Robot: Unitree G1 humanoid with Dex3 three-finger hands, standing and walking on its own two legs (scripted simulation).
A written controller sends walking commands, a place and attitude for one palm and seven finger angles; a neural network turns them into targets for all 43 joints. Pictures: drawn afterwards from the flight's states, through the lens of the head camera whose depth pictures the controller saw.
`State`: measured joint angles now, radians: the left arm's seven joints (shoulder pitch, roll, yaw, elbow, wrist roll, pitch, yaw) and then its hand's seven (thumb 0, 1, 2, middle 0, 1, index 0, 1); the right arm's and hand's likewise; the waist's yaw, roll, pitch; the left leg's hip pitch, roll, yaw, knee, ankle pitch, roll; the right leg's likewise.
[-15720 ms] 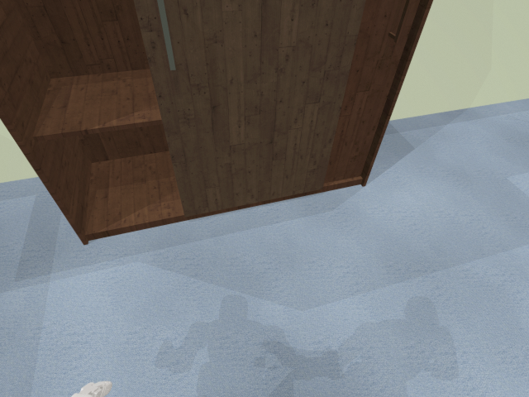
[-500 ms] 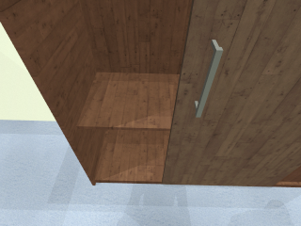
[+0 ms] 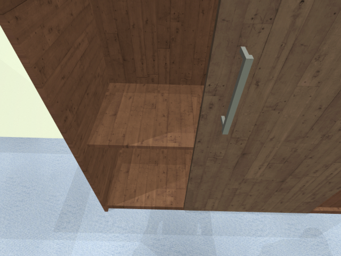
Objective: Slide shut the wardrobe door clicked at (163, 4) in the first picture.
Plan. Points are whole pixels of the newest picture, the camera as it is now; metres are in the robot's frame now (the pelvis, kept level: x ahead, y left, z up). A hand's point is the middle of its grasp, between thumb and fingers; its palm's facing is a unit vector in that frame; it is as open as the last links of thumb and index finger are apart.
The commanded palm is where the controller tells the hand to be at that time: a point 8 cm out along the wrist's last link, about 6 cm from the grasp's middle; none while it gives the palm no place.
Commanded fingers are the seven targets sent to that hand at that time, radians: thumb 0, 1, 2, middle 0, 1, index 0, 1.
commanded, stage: look again from close up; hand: right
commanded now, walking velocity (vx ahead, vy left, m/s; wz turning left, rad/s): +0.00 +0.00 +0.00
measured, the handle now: (233, 95) +0.48 -0.14 +0.14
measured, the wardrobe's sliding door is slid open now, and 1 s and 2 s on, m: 0.45 0.45 0.45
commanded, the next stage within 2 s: raise the hand with hooked fingers in 0.46 s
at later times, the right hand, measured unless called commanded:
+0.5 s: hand out of the picture -0.06 -0.15 -0.18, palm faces +0.09 +0.98 -0.16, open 7.4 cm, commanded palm none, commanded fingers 0.00 -0.90 -0.90 0.20 0.30 0.20 0.30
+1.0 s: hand out of the picture +0.14 -0.14 +0.00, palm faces -0.07 +1.00 +0.04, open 8.6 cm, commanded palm +0.12 -0.23 +0.00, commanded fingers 0.00 -0.36 -0.67 0.24 0.64 0.24 0.64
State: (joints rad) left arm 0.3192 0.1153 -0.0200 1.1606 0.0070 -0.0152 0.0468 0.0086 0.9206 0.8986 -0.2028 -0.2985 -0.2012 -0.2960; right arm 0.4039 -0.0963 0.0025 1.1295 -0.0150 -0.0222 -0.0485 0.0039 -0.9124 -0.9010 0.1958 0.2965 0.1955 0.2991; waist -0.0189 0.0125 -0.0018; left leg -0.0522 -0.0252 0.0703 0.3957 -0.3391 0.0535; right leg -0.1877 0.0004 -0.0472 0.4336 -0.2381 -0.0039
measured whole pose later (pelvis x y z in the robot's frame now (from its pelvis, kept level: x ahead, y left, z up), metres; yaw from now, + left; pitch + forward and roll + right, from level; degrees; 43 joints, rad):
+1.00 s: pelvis -0.06 +0.00 -0.05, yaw +1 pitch +5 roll -1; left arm 0.15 0.29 0.03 0.51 -0.01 -0.22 -0.01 0.01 0.91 0.90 -0.20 -0.30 -0.20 -0.30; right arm 0.39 -0.12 -0.03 0.05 0.20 -0.32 0.23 0.01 -0.61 -0.76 0.22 0.50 0.22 0.50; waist -0.01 0.01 -0.10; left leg -0.51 -0.01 0.06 0.92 -0.49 0.06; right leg -0.61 -0.01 -0.07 0.86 -0.34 -0.01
